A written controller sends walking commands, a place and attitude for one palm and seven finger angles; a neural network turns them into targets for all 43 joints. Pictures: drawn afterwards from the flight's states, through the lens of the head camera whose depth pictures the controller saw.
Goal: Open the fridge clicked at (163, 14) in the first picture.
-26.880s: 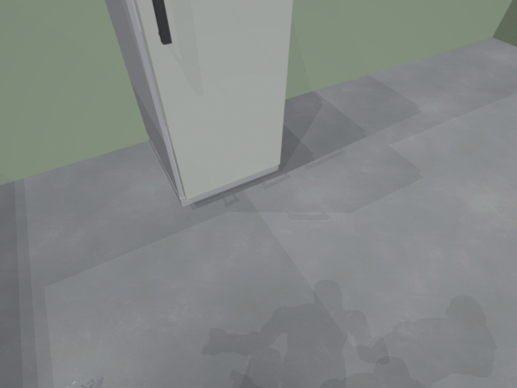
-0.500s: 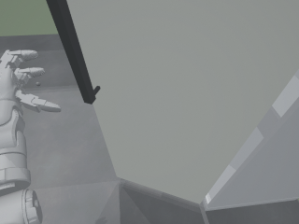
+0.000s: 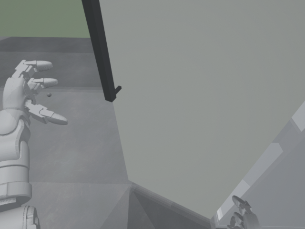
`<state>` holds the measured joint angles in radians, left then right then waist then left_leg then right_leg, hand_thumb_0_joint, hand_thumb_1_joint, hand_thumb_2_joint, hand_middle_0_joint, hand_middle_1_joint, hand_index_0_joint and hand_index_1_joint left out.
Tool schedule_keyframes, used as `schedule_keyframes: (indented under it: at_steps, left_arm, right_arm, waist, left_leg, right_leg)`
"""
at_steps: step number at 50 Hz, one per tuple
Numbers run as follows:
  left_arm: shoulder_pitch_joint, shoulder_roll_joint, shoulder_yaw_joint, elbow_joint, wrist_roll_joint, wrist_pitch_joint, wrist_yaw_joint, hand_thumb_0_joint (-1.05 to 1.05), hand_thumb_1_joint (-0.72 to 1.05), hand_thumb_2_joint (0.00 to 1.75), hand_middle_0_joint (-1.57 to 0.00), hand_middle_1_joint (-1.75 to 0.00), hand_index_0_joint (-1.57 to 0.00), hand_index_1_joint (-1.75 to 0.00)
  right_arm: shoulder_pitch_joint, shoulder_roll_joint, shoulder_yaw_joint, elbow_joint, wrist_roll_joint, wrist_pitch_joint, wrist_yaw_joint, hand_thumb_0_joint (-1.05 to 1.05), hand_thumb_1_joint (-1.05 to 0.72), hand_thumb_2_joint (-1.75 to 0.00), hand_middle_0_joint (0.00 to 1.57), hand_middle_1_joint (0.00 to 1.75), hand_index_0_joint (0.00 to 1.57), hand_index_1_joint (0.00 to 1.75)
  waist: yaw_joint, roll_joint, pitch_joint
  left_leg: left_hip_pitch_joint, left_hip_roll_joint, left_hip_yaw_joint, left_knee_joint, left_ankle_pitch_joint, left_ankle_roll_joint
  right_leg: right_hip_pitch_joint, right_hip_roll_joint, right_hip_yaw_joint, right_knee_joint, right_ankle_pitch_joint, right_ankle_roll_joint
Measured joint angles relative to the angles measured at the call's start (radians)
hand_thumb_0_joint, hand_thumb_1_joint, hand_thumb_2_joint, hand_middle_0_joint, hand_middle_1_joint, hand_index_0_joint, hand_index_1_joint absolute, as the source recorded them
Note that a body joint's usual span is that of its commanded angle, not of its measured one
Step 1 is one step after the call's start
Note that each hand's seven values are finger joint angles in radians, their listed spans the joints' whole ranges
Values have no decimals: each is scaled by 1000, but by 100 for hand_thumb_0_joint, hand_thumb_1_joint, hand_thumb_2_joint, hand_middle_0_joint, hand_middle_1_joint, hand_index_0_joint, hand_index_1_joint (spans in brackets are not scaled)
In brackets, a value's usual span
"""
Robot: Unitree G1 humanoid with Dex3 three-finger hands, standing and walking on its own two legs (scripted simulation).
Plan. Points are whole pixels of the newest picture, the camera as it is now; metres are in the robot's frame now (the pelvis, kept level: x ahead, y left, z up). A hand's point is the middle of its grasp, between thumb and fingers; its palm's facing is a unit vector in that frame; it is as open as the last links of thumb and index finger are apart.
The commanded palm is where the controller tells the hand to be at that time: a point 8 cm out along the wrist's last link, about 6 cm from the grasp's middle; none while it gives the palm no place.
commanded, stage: draw the hand back to the body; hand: left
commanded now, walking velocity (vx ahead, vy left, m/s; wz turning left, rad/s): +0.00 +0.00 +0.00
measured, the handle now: (105, 43) +0.50 +0.18 +0.26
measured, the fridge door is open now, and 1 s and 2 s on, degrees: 66 66 66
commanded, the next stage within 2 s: step back with the hand held close in 1.60 s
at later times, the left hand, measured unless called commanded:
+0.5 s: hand (44, 119) +0.28 +0.27 +0.18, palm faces +0.02 -1.00 -0.03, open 14.7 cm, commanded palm +0.25 +0.31 +0.19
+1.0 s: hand (37, 133) +0.25 +0.27 +0.17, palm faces +0.45 -0.83 -0.32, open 11.0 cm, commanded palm +0.19 +0.31 +0.18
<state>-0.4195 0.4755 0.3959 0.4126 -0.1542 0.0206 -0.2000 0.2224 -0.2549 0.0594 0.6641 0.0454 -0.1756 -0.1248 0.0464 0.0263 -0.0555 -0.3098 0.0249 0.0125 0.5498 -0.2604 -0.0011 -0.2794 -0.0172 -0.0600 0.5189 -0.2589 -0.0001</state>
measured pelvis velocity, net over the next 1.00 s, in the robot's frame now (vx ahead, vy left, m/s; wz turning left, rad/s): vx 0.02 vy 0.01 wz -0.03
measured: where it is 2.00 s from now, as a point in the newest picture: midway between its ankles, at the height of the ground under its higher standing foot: outside the picture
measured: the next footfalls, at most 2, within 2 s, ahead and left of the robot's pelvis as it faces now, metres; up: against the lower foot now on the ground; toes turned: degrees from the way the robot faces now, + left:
none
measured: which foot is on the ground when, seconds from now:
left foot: down 0.00-1.00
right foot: down 0.00-1.00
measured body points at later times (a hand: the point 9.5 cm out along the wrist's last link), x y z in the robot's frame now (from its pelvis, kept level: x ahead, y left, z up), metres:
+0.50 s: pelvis +0.00 +0.00 +0.00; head -0.03 -0.01 +0.45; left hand +0.28 +0.33 +0.19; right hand +0.19 -0.23 -0.06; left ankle +0.02 +0.12 -0.73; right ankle +0.01 -0.12 -0.73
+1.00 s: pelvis +0.02 +0.01 +0.01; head -0.01 -0.01 +0.46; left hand +0.22 +0.32 +0.19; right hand +0.19 -0.22 -0.08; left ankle +0.02 +0.12 -0.73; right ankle +0.01 -0.12 -0.73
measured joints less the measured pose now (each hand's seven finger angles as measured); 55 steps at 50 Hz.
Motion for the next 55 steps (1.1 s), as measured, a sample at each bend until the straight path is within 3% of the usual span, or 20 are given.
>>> schedule_keyframes:
  at_steps: [3,8,10,13,18,27,30,33,38,44,55]
  left_arm:
    - [-15,14,10,33,-17,9,-26,-1,-56,20,-26,-115,-26,-115]
    - [-31,61,25,113,-112,114,-256,-1,-55,20,-26,-115,-25,-115]
    - [-6,75,35,102,-135,128,-316,-1,-55,20,-26,-115,-25,-115]
    - [50,77,66,50,-164,126,-344,-1,-55,20,-26,-115,-25,-115]
    - [151,49,80,-68,-183,151,-327,-1,-55,20,-26,-115,-25,-115]
    - [273,-17,49,-256,-179,173,-280,-1,-52,22,-26,-113,-25,-113]
    - [315,-27,5,-333,-80,84,-91,-1,-47,24,-26,-110,-25,-110]
    - [383,-73,-14,-422,-16,10,89,-1,-39,28,-25,-105,-25,-106]
    - [478,-135,-51,-518,45,-66,237,-1,-24,35,-25,-96,-24,-96]
    - [558,-140,-70,-570,82,-95,291,-1,-3,45,-24,-84,-24,-84]
    - [738,-126,-61,-685,89,-103,287,0,36,64,-23,-61,-23,-61]
  right_arm:
    - [10,-1,6,15,5,0,-5,2,-90,-90,20,30,20,30]
    - [38,-23,24,17,27,-4,-19,2,-90,-90,20,30,20,30]
    - [47,-33,22,-1,29,-9,-11,2,-90,-90,20,30,20,30]
    - [57,-42,14,-30,29,-16,11,2,-90,-90,20,30,20,30]
    - [57,-46,4,-61,35,-22,34,2,-91,-90,20,30,20,30]
    - [0,-20,19,-60,26,-45,15,2,-91,-90,20,30,20,30]
    - [-27,-2,15,-47,-12,-62,29,2,-91,-90,20,30,20,30]
    - [-47,12,11,-32,-30,-56,37,2,-90,-90,20,30,20,30]
    - [-41,27,2,13,-48,-28,35,2,-90,-90,20,30,20,30]
    - [-21,37,-9,49,-60,7,32,2,-90,-90,20,30,20,30]
    - [-10,26,-38,24,-65,45,41,2,-90,-90,20,30,20,30]
  waist:
    - [-5,2,5]
    - [-21,13,7]
    - [-29,19,2]
    - [-32,23,-6]
    - [-15,22,-10]
    - [25,15,13]
    - [26,12,29]
    - [28,9,55]
    - [41,8,75]
    - [37,13,83]
    - [21,22,75]
  left_leg:
    - [2,3,-3,-1,1,-2]
    - [41,3,1,-22,3,-1]
    - [52,2,8,-25,0,0]
    - [62,2,21,-27,-5,1]
    - [75,1,29,-26,-9,2]
    - [104,1,10,-29,-2,2]
    - [104,1,0,-37,7,1]
    - [116,-2,3,-61,22,2]
    - [151,-10,11,-100,35,7]
    - [199,-15,22,-130,34,10]
    - [237,-11,37,-144,18,9]
  right_leg:
    - [3,3,-3,-3,0,-3]
    - [41,4,0,-23,4,-3]
    - [46,3,8,-21,1,-2]
    - [47,2,21,-12,-5,0]
    - [53,1,29,-5,-10,2]
    - [101,2,10,-31,3,2]
    - [110,3,1,-51,15,3]
    - [120,1,3,-74,30,4]
    - [148,-6,10,-101,39,9]
    - [187,-11,20,-119,35,13]
    - [217,-6,35,-128,23,14]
